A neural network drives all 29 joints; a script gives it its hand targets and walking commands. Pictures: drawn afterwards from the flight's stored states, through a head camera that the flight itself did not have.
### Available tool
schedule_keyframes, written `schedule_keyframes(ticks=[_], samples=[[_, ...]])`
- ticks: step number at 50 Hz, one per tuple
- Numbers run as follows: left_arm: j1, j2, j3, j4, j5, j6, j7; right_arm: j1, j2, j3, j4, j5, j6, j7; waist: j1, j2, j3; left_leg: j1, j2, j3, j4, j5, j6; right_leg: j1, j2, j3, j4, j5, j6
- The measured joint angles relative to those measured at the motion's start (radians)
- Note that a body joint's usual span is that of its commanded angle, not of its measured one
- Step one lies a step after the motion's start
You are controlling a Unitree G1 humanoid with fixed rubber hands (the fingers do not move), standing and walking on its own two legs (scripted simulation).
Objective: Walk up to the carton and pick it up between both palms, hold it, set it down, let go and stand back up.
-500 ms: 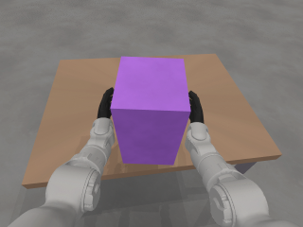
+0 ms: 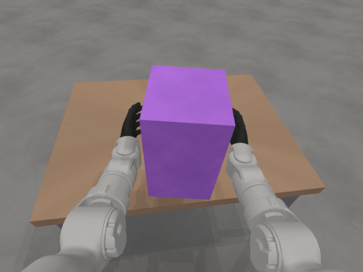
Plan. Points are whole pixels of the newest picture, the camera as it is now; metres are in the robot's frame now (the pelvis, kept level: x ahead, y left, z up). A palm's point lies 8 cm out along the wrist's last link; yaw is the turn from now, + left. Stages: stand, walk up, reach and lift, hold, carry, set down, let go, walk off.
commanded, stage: reach and lift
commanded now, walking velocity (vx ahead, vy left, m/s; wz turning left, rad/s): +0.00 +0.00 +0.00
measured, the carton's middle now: (183, 138) +0.42 +0.02 +0.08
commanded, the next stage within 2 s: hold in 1.64 s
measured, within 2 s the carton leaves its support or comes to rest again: neither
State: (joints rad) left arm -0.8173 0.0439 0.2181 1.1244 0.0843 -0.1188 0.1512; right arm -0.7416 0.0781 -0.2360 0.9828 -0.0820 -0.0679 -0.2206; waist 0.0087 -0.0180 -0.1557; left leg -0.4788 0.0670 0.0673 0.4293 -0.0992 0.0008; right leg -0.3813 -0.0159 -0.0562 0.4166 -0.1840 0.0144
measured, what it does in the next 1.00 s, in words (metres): stands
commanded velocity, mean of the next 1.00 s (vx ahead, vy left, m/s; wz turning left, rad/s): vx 0.00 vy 0.00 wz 0.00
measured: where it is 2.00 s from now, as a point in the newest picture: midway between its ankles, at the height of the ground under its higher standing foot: outside the picture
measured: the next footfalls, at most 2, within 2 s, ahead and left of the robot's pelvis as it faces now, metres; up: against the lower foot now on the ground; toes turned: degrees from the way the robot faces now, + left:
none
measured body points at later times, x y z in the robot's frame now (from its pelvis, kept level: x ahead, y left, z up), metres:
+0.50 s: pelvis +0.03 +0.00 +0.01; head +0.01 +0.04 +0.46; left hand +0.42 +0.15 +0.15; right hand +0.41 -0.11 +0.14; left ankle +0.06 +0.12 -0.74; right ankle +0.01 -0.13 -0.74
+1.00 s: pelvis +0.02 -0.01 +0.01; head +0.00 +0.02 +0.46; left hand +0.41 +0.14 +0.18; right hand +0.40 -0.12 +0.15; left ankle +0.06 +0.12 -0.74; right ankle +0.01 -0.13 -0.74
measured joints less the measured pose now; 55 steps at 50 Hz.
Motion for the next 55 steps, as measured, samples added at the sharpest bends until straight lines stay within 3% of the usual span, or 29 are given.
schedule_keyframes(ticks=[8, 16, 23, 33, 45, 55], samples=[[0.087, -0.011, 0.006, -0.207, 0.053, 0.115, -0.024, 0.041, -0.006, 0.111, -0.075, 0.085, 0.041, -0.034, -0.018, -0.013, 0.048, 0.132, -0.002, -0.007, -0.039, -0.019, -0.010, 0.160, 0.002, -0.009, -0.089, 0.004, 0.003], [0.233, -0.048, -0.026, -0.575, 0.116, 0.353, -0.037, 0.137, -0.041, 0.266, -0.249, 0.229, 0.138, -0.066, -0.047, -0.046, 0.111, 0.248, -0.005, -0.024, -0.043, -0.048, -0.018, 0.310, 0.004, -0.028, -0.152, 0.000, 0.006], [0.271, -0.078, -0.037, -0.801, 0.167, 0.514, -0.047, 0.170, -0.059, 0.299, -0.382, 0.281, 0.207, -0.069, -0.074, -0.058, 0.140, 0.282, -0.010, -0.037, -0.042, -0.053, -0.020, 0.353, 0.001, -0.041, -0.156, -0.006, 0.006], [0.223, -0.117, 0.018, -0.860, 0.249, 0.614, -0.100, 0.153, -0.052, 0.274, -0.410, 0.263, 0.265, -0.060, -0.090, -0.050, 0.193, 0.348, -0.015, -0.030, -0.078, -0.034, -0.017, 0.398, -0.004, -0.034, -0.155, -0.004, 0.006], [0.212, -0.121, 0.033, -0.891, 0.257, 0.639, -0.113, 0.146, -0.040, 0.266, -0.418, 0.230, 0.266, -0.057, -0.084, -0.047, 0.210, 0.363, -0.012, -0.036, -0.098, -0.016, -0.022, 0.404, 0.001, -0.039, -0.151, -0.003, -0.001], [0.210, -0.115, 0.040, -0.916, 0.280, 0.664, -0.135, 0.132, -0.034, 0.270, -0.433, 0.232, 0.286, -0.064, -0.108, -0.061, 0.222, 0.384, -0.016, -0.048, -0.093, -0.019, -0.021, 0.436, -0.001, -0.052, -0.159, -0.003, 0.000]])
